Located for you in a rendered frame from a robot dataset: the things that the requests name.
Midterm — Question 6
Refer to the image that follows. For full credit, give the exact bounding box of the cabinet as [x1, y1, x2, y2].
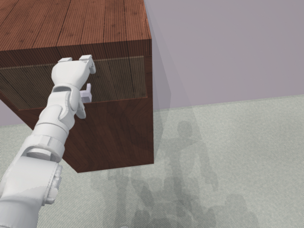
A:
[0, 0, 154, 173]

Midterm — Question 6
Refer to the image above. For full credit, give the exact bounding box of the robot left hand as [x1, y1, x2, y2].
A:
[51, 55, 96, 119]

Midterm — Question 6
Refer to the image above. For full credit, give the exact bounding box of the drawer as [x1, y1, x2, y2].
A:
[0, 56, 146, 109]

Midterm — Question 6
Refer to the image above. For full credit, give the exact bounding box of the left robot forearm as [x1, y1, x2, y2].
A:
[0, 83, 80, 198]

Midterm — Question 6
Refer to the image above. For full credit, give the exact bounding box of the left robot upper arm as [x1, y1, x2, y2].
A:
[0, 156, 63, 228]

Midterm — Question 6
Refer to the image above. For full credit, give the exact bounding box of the handle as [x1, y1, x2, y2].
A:
[80, 83, 92, 103]

